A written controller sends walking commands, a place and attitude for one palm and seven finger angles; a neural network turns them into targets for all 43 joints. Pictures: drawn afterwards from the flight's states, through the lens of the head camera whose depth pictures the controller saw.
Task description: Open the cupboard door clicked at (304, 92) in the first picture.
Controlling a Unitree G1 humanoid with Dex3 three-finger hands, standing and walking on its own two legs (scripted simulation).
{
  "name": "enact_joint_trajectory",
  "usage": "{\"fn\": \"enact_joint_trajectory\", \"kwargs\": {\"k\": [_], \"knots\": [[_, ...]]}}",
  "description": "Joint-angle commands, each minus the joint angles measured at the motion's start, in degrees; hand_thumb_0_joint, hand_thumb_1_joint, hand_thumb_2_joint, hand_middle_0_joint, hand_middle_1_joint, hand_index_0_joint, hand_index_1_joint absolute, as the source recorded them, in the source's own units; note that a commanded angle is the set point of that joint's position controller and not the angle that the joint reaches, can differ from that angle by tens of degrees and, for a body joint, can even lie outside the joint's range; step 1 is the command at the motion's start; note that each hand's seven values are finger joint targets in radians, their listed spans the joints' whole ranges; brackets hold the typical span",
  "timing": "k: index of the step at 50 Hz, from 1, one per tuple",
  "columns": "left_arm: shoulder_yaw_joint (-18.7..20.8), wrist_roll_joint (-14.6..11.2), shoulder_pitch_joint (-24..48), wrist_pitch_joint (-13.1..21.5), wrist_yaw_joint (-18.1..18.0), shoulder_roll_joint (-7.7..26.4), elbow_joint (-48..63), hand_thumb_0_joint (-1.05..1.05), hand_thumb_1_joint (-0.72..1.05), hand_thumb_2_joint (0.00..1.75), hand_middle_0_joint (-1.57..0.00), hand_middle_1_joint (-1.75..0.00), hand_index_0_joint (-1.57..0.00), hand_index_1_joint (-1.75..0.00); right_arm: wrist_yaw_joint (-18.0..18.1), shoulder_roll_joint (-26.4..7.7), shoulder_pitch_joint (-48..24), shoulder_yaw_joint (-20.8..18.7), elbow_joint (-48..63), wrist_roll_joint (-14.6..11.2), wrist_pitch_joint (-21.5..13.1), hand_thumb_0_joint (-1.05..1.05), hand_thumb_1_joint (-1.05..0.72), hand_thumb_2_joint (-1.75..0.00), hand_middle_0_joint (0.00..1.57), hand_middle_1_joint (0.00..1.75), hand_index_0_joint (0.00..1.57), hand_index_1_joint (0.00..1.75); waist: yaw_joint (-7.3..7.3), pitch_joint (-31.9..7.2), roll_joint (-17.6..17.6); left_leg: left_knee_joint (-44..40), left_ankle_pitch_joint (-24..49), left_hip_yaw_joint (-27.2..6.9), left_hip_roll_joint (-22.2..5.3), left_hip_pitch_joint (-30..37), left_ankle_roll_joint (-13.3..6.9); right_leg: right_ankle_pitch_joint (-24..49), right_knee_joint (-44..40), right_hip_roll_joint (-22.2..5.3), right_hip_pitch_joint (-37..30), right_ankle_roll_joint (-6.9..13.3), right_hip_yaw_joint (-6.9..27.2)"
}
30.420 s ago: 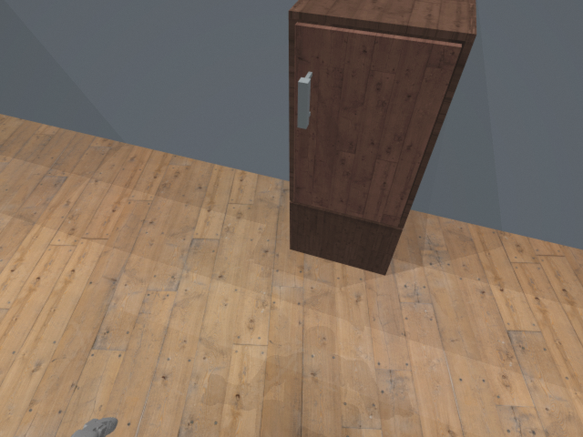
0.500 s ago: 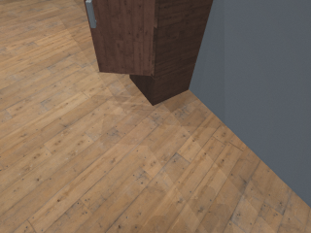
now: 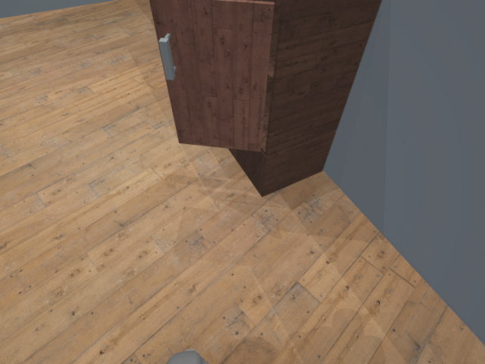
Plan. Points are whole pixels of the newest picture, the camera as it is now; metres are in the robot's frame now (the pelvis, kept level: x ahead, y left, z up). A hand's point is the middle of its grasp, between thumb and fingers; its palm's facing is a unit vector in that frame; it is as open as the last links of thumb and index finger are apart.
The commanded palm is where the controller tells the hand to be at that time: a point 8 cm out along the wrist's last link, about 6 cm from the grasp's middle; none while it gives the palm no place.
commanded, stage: take the last steps up to it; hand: left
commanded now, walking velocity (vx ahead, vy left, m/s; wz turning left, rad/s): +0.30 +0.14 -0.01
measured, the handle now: (169, 56) +0.99 +0.31 -0.02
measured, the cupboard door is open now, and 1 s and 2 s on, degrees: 55 55 55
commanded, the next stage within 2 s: come to a stop and stand still in 0.74 s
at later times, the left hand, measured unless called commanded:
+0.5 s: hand (145, 271) +0.32 +0.24 -0.16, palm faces -0.03 -0.98 -0.21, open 7.4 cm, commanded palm none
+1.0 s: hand (127, 256) +0.37 +0.31 -0.20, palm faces +0.02 -0.98 -0.20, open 7.4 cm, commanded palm none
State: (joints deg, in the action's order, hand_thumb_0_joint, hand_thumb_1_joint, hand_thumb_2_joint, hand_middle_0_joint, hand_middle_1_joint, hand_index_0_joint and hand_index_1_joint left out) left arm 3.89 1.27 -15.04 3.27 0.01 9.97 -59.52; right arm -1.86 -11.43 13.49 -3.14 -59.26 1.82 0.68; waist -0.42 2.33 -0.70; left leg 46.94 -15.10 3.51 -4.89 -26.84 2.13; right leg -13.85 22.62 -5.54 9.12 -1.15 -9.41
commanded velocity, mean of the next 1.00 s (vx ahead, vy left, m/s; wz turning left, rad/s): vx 0.14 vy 0.02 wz -0.03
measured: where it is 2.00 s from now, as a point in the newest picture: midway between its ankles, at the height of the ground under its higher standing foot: (233, 319)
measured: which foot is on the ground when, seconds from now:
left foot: up 0.00-0.10, down 0.12-0.52, up 0.54-0.86, down 0.88-1.00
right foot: down 0.00-0.12, up 0.14-0.48, down 0.50-0.88, up 0.90-1.00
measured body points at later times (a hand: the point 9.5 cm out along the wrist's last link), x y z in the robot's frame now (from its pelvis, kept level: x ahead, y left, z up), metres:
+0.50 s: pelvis +0.20 +0.06 -0.01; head +0.23 +0.04 +0.43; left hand +0.32 +0.29 -0.15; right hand +0.15 -0.17 -0.18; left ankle +0.12 +0.16 -0.75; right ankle +0.26 -0.04 -0.74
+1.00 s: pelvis +0.37 +0.12 -0.02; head +0.41 +0.13 +0.43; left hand +0.37 +0.36 -0.18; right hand +0.46 -0.11 -0.15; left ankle +0.43 +0.21 -0.75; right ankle +0.29 -0.01 -0.71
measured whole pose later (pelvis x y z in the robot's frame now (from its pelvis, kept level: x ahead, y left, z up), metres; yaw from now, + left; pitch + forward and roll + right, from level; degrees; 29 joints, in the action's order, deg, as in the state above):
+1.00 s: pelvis +0.37 +0.12 -0.02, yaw -3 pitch +0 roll +0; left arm 2.3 0.1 -16.1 -1.2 -1.2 11.7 -63.7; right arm 1.7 -8.7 7.3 0.1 -57.3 2.0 -1.9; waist -1.9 4.1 -2.4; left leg 32.1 -12.4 6.1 -1.1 -19.8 -2.4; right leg -32.1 50.0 -3.1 16.3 -1.5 -2.2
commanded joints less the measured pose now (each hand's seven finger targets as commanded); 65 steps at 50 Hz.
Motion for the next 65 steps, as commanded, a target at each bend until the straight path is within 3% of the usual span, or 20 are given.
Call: {"fn": "enact_joint_trajectory", "kwargs": {"k": [1,4,5,6,7,12,23,24,25,26,28,33,39,42,44,50,56,63,64,65], "knots": [[1.94,0.42,-4.28,0.88,0.01,10.85,0.17,0.0,0.9,0.9,-0.2,-0.3,-0.2,-0.3,-0.95,0.09,-2.55,0.1,4.98,-0.37,-2.03,0.0,-0.9,-0.9,0.2,0.3,0.2,0.3,-1.92,-0.95,-7.76,-12.34,1.73,3.31,2.14,4.65,-0.05,3.86,-9.12,-13.13,-0.09,6.58,7.92],[1.82,0.23,-2.92,-0.19,0.28,10.22,0.15,0.0,0.9,0.9,-0.2,-0.3,-0.2,-0.3,-0.37,-3.51,3.17,-0.53,3.74,-0.3,-2.69,0.0,-0.9,-0.9,0.2,0.3,0.2,0.3,1.67,-0.71,-4.71,-20.04,2.32,5.92,4.05,20.25,-0.9,-1.97,-0.8,-9.25,8.98,3.74,4.47],[1.41,0.23,-2.25,-0.54,0.54,8.56,1.11,0.0,0.9,0.9,-0.2,-0.3,-0.2,-0.3,0.38,-7.89,9.72,-1.55,2.28,0.03,-3.0,0.0,-0.9,-0.9,0.2,0.3,0.2,0.3,5.06,-2.92,3.89,-21.8,-1.74,-1.05,-1.35,29.05,-3.55,-4.69,11.07,-5.81,15.97,2.01,1.09],[0.71,-0.18,-1.21,-0.63,0.71,4.79,3.39,0.0,0.9,0.9,-0.2,-0.3,-0.2,-0.3,1.39,-14.07,17.09,-3.06,0.99,0.84,-3.18,0.0,-0.9,-0.9,0.2,0.3,0.2,0.3,7.87,-5.9,17.91,-28.95,-6.45,-20.07,-14.61,34.82,-9.83,-18.69,28.85,1.35,26.05,-0.45,-3.44],[0.11,0.15,2.83,-0.42,0.45,4.61,5.49,0.0,0.9,0.9,-0.2,-0.3,-0.2,-0.3,2.09,-14.7,19.45,-2.84,0.34,0.79,-2.82,0.0,-0.9,-0.9,0.2,0.3,0.2,0.3,8.8,-5.32,16.02,-32.74,-7.45,-26.14,-18.9,33.43,-14.37,-21.86,42.01,1.93,30.95,1.03,2.57],[-0.14,0.14,2.36,-1.61,1.26,3.66,3.18,0.0,0.9,0.9,-0.2,-0.3,-0.2,-0.3,3.09,-6.94,6.29,-0.18,2.75,0.17,-4.45,0.0,-0.9,-0.9,0.2,0.3,0.2,0.3,1.34,-0.63,7.06,-35.63,5.2,-11.21,-13.17,20.1,-12.18,-7.31,42.95,-3.4,27.43,1.11,7.02],[0.26,0.33,2.79,-1.6,1.33,4.74,4.4,0.0,0.9,0.9,-0.2,-0.3,-0.2,-0.3,2.52,-6.37,6.44,0.22,-0.69,-0.07,-3.83,0.0,-0.9,-0.9,0.2,0.3,0.2,0.3,-2.34,0.17,2.17,-26.17,9.03,-0.92,-6.49,15.16,-9.06,2.12,8.38,2.46,1.7,2.08,2.01],[1.11,0.51,-3.07,-1.02,1.04,7.59,2.84,0.0,0.9,0.9,-0.2,-0.3,-0.2,-0.3,2.28,-5.26,6.16,0.42,-0.71,-0.58,-3.96,0.0,-0.9,-0.9,0.2,0.3,0.2,0.3,-4.94,-2.03,-3.26,-16.0,6.88,1.94,-2.64,8.63,-6.78,1.94,4.5,-0.35,-9.55,3.52,7.32],[2.44,0.66,-10.61,-0.36,0.68,12.99,0.88,0.0,0.9,0.9,-0.2,-0.3,-0.2,-0.3,1.9,-3.58,6.95,0.51,0.53,-1.07,-4.04,0.0,-0.9,-0.9,0.2,0.3,0.2,0.3,-7.07,-5.87,-14.73,-0.73,-4.58,6.6,4.31,-3.7,-3.28,1.35,-2.29,-14.22,-21.3,9.34,26.61],[2.85,-0.43,-13.75,-0.49,0.36,15.85,0.67,0.0,0.9,0.9,-0.2,-0.3,-0.2,-0.3,1.77,-4.72,5.26,0.26,2.2,-0.88,-3.77,0.0,-0.9,-0.9,0.2,0.3,0.2,0.3,-7.57,-6.25,-15.83,13.47,-20.68,2.6,5.08,-9.34,-2.39,1.55,-9.36,-22.51,-21.19,15.44,38.16],[1.45,-0.58,-6.21,-0.18,-0.67,10.41,2.5,0.0,0.9,0.9,-0.2,-0.3,-0.2,-0.3,2.08,-4.69,0.13,-0.34,2.27,-0.6,-3.18,0.0,-0.9,-0.9,0.2,0.3,0.2,0.3,-4.22,0.21,-8.61,19.39,-11.14,-4.71,-0.02,-12.11,-1.8,0.03,-10.75,-19.48,-9.34,13.91,32.35],[0.35,-0.44,-2.3,1.59,-0.39,6.79,2.2,0.0,0.9,0.9,-0.2,-0.3,-0.2,-0.3,1.04,-0.09,3.36,0.49,0.18,-0.52,-1.74,0.0,-0.9,-0.9,0.2,0.3,0.2,0.3,-0.08,-3.34,-6.37,3.84,-1.14,-0.18,-0.62,-1.81,0.86,20.56,-10.02,-11.1,-3.11,9.88,11.87],[0.88,-0.06,-3.56,0.98,-0.22,9.29,-0.35,0.0,0.9,0.9,-0.2,-0.3,-0.2,-0.3,0.28,-0.03,-1.64,0.41,2.87,-0.64,-2.46,0.0,-0.9,-0.9,0.2,0.3,0.2,0.3,-1.26,-1.36,-8.67,-11.99,2.37,2.69,2.5,4.1,-0.03,17.31,-7.18,-9.93,-2.95,8.63,9.94],[0.55,-0.25,-2.0,-0.02,-0.18,8.38,-0.22,0.0,0.9,0.9,-0.2,-0.3,-0.2,-0.3,0.86,-3.27,4.29,0.07,1.06,-0.31,-3.44,0.0,-0.9,-0.9,0.2,0.3,0.2,0.3,2.42,-1.33,-3.35,-21.14,7.76,2.79,3.33,19.33,-1.32,9.71,1.77,-6.21,5.48,5.37,6.89],[-1.34,-0.98,-4.08,-0.73,-0.6,3.3,1.0,0.0,0.9,0.9,-0.2,-0.3,-0.2,-0.3,2.74,-11.11,12.13,-1.09,-0.34,0.23,-3.66,0.0,-0.9,-0.9,0.2,0.3,0.2,0.3,4.18,-7.84,14.0,-25.09,30.5,-17.79,-15.99,29.56,-10.82,-18.1,25.11,3.31,16.09,0.55,1.73],[-0.71,-1.17,-3.47,-5.08,-1.39,6.06,-0.23,0.0,0.9,0.9,-0.2,-0.3,-0.2,-0.3,5.53,-9.85,0.32,0.08,2.23,-0.39,-1.25,0.0,-0.9,-0.9,0.2,0.3,0.2,0.3,1.13,-6.97,6.99,-24.3,50.71,-12.76,-16.57,19.13,-13.33,-18.19,32.55,1.85,12.38,-0.86,9.56],[0.68,-0.36,-1.13,-7.18,-0.84,5.87,4.57,0.0,0.9,0.9,-0.2,-0.3,-0.2,-0.3,5.7,-10.97,-2.21,-1.74,3.5,-0.23,0.0,0.0,-0.9,-0.9,0.2,0.3,0.2,0.3,0.73,-7.42,7.73,-26.02,33.13,-10.29,-16.31,16.45,-13.27,-14.58,38.1,3.5,16.24,-1.11,10.66],[0.3,-0.21,-2.51,-5.95,-0.59,5.38,5.2,0.0,0.9,0.9,-0.2,-0.3,-0.2,-0.3,3.95,-11.2,-2.86,-2.31,3.87,-0.26,0.63,0.0,-0.9,-0.9,0.2,0.3,0.2,0.3,-0.51,-6.1,9.14,-25.7,8.48,-8.35,-10.66,7.62,-8.49,-3.17,10.0,4.88,-0.01,0.68,5.02],[-1.39,0.77,-6.06,-4.6,-0.42,14.81,8.87,0.0,0.9,0.9,-0.2,-0.3,-0.2,-0.3,4.5,-15.55,-5.4,-2.15,9.96,-0.48,-0.42,0.0,-0.9,-0.9,0.2,0.3,0.2,0.3,-2.72,-4.11,0.22,-22.32,4.61,-6.5,-5.15,11.26,-5.46,-3.6,-0.67,4.88,-0.12,0.05,5.47],[0.04,0.56,-3.95,-4.8,-0.91,10.29,10.64,0.0,0.9,0.9,-0.2,-0.3,-0.2,-0.3,4.04,-9.37,-4.06,-2.27,11.42,-0.41,-0.69,0.0,-0.9,-0.9,0.2,0.3,0.2,0.3,-1.53,-5.82,-10.58,-11.13,-2.94,-1.25,-0.95,6.15,-2.73,-1.17,-3.5,-2.27,4.79,1.66,14.04]]}}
